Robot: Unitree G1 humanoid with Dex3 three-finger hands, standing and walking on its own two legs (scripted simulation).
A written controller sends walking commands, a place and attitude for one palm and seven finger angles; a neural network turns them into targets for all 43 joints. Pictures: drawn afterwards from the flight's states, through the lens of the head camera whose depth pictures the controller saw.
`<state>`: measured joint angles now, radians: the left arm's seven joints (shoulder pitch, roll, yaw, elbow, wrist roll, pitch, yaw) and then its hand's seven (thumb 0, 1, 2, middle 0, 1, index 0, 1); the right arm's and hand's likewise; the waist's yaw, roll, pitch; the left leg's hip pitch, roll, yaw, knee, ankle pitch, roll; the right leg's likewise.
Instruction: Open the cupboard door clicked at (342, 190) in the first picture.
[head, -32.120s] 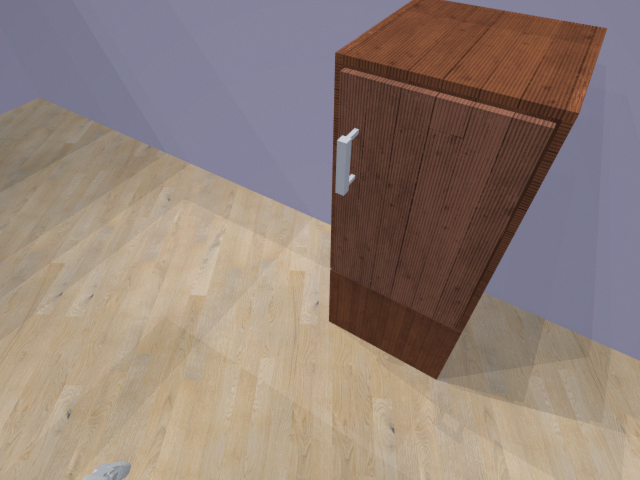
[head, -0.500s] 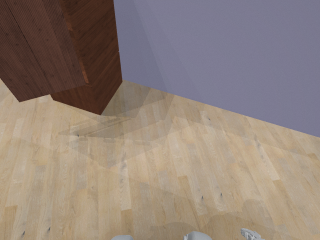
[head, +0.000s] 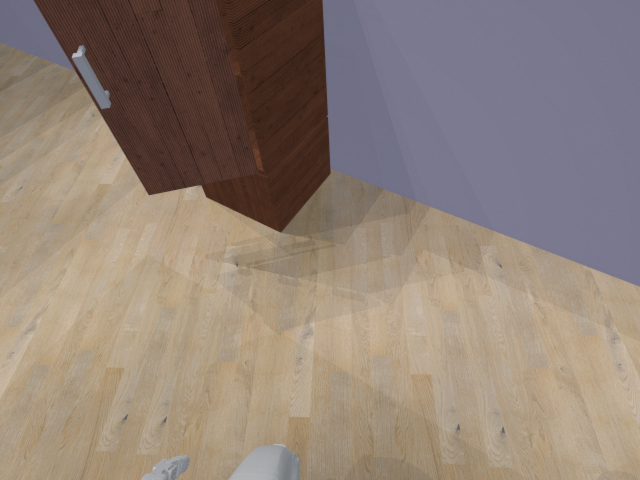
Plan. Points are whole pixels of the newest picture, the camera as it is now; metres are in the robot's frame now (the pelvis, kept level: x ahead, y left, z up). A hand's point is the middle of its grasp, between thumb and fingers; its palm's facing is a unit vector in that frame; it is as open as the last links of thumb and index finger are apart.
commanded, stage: turn to face it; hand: left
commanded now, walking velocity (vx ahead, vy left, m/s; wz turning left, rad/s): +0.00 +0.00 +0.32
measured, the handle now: (93, 77) +0.95 +0.57 +0.00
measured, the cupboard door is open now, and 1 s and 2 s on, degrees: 45 45 45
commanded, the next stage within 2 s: take the last steps up to it in 0.12 s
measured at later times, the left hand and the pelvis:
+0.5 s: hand out of the picture +0.00 +0.24 -0.17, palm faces +0.23 -0.95 -0.20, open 7.4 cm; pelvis +0.01 +0.04 +0.01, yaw +10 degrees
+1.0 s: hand out of the picture +0.04 +0.21 -0.16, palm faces +0.36 -0.92 -0.16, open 7.4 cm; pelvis +0.13 +0.08 +0.01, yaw +17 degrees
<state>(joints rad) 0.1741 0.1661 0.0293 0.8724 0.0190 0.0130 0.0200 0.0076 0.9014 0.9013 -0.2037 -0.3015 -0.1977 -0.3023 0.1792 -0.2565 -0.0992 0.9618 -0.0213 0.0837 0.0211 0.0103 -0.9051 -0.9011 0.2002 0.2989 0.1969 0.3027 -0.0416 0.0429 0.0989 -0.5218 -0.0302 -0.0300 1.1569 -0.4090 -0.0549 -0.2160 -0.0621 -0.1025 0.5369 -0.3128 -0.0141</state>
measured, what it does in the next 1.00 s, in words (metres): walks ahead, turning left: left foot, then right foot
